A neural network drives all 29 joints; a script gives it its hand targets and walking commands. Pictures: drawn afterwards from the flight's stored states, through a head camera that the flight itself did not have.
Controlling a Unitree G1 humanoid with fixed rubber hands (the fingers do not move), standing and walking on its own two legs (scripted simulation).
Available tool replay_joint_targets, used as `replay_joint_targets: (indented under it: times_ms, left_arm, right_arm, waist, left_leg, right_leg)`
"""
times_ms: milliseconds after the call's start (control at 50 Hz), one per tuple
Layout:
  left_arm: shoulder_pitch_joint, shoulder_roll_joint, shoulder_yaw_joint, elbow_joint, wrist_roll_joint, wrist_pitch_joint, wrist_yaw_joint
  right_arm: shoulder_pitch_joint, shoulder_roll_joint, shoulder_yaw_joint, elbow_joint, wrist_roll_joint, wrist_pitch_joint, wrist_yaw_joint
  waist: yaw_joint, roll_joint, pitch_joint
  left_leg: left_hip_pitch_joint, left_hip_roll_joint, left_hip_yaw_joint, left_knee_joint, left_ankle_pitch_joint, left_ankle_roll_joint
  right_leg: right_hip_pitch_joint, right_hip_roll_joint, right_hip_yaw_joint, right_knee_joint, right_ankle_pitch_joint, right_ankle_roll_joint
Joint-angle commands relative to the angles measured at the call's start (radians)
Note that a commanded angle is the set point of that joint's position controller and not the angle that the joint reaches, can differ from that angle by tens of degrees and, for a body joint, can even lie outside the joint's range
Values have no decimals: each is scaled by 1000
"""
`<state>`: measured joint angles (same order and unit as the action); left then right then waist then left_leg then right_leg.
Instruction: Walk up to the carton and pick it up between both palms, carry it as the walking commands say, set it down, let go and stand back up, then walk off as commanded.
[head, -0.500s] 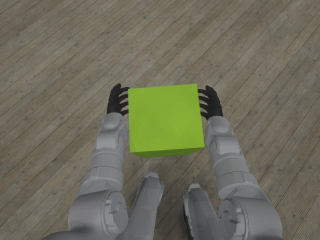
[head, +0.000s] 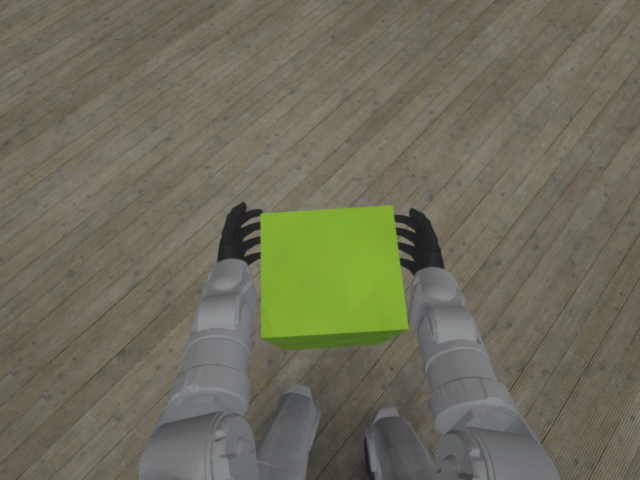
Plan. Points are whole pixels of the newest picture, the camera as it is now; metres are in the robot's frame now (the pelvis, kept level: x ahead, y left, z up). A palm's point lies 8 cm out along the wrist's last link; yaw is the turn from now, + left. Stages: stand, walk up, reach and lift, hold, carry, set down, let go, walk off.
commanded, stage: reach and lift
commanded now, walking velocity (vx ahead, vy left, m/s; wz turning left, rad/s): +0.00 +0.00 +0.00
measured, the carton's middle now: (330, 290) +0.36 +0.05 -0.13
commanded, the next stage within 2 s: none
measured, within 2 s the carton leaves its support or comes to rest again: neither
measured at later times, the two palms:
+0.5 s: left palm (221, 255) +0.34 +0.18 +0.02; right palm (444, 265) +0.36 -0.08 +0.02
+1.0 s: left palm (200, 241) +0.33 +0.18 +0.09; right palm (464, 245) +0.36 -0.08 +0.09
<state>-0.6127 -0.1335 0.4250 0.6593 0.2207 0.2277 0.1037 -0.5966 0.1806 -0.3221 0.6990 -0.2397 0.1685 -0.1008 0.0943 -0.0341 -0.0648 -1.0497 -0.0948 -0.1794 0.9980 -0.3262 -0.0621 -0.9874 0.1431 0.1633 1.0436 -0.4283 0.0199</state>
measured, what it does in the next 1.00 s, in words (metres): rises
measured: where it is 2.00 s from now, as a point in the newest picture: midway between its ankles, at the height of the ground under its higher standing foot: (332, 472)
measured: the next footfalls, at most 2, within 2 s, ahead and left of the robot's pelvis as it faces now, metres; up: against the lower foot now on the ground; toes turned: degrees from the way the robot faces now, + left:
none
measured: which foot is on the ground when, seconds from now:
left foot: down 0.00-1.00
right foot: down 0.00-1.00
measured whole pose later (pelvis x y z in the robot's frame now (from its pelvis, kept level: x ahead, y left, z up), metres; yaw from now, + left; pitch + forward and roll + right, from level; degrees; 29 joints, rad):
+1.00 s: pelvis +0.03 +0.00 +0.08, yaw +0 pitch -1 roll +0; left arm -0.40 -0.19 0.34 0.47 0.27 0.51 0.12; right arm -0.40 0.20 -0.23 0.54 -0.27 0.46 -0.05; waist 0.10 0.00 0.01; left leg -0.29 -0.05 -0.17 0.47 -0.18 -0.03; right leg -0.22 0.08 0.19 0.50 -0.26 0.00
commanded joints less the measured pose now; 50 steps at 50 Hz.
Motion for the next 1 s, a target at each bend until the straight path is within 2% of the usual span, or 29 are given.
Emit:
replay_joint_targets:
  times_ms: [0, 460, 740, 980]
  left_arm:
    - [-479, -1054, -564, 56, -86, -13, -240]
    - [-341, -1096, -626, -28, -77, 61, -251]
    - [-287, -1110, -654, -91, -111, 170, -256]
    - [-294, -1139, -677, -152, -173, 304, -259]
  right_arm:
    - [-554, 978, 492, 18, 58, -11, 179]
    - [-422, 994, 529, -57, 42, 61, 225]
    - [-338, 1027, 572, -106, 82, 165, 248]
    - [-322, 1052, 603, -163, 141, 285, 262]
  waist:
    - [19, 20, -654]
    - [16, 34, -494]
    - [15, 33, -373]
    - [4, 46, -291]
  left_leg:
    - [586, -42, 130, -109, 287, 28]
    - [836, -16, 112, -375, 325, 30]
    - [977, -6, 106, -499, 360, 28]
    - [1067, 3, 101, -551, 368, 25]
  right_leg:
    - [190, 22, -74, -198, 218, -7]
    - [472, -6, -44, -451, 279, -17]
    - [661, -22, -42, -579, 327, -14]
    - [774, -36, -47, -643, 336, -14]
